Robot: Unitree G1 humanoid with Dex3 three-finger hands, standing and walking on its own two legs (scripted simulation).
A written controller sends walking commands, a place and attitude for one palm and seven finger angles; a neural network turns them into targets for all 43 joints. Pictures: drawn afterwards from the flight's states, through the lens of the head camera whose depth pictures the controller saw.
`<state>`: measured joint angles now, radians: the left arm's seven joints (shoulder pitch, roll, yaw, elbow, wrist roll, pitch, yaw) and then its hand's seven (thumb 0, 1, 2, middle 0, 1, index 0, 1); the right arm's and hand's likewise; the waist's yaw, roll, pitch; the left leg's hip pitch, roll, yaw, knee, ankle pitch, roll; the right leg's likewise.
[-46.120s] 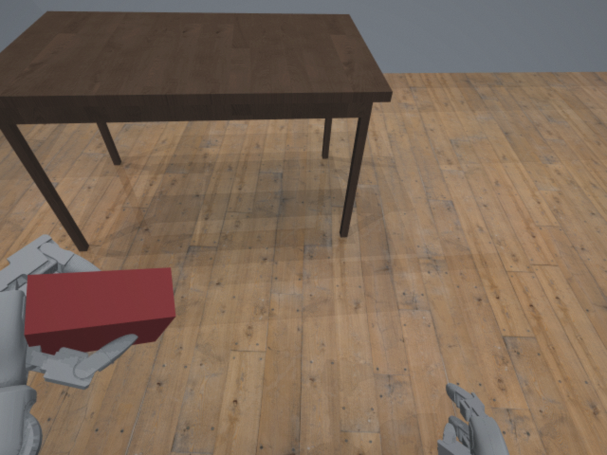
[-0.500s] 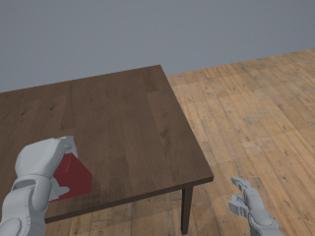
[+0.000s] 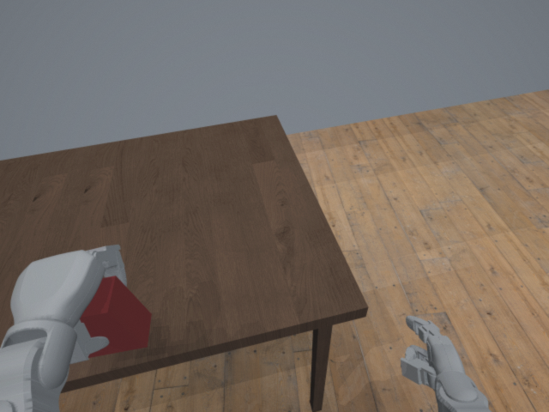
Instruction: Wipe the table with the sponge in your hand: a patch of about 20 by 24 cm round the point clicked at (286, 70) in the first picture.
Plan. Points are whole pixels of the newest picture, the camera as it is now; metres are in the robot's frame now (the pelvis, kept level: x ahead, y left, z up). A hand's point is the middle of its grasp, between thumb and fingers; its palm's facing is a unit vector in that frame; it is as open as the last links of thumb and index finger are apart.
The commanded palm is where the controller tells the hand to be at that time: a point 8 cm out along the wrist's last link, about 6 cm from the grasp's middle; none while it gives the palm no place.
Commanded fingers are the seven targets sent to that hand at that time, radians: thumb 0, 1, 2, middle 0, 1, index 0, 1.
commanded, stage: bring the sponge back beside the body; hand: left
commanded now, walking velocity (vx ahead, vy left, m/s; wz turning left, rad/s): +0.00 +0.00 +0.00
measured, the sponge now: (98, 326) +0.18 +0.29 +0.06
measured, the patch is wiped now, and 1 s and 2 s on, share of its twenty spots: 1.00 1.00 1.00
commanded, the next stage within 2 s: step back with the hand held close in 0.48 s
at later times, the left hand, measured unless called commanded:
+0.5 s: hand (83, 304) +0.18 +0.28 +0.12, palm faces +0.08 -0.09 -0.99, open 9.3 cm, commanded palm +0.15 +0.28 +0.18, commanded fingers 0.00 0.10 1.30 -1.20 -1.60 -1.20 -1.60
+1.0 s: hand (91, 285) +0.18 +0.25 +0.16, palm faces +0.33 -0.81 -0.48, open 9.3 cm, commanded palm +0.14 +0.29 +0.17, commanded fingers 0.00 0.10 1.30 -1.20 -1.60 -1.20 -1.60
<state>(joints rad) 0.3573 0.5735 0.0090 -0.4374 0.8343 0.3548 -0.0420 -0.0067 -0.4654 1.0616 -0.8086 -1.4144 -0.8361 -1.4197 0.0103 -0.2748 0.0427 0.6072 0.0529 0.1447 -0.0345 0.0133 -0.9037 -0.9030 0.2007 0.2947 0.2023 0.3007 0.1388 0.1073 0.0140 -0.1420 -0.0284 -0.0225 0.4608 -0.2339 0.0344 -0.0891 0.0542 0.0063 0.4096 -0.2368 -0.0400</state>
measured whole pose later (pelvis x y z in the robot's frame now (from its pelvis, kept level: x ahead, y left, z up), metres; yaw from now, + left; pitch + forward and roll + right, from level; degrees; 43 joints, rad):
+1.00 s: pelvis -0.01 +0.01 -0.01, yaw +1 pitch +2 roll -1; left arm 0.56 0.45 0.36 -0.60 -0.08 -0.06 0.11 -0.01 -0.47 1.07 -0.81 -1.42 -0.84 -1.43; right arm 0.24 -0.25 0.00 0.58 0.03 0.06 -0.06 0.01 -0.90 -0.90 0.20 0.29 0.20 0.30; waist 0.01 0.02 -0.01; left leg -0.36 -0.05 -0.03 0.58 -0.25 0.05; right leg -0.31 0.04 -0.01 0.55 -0.27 -0.02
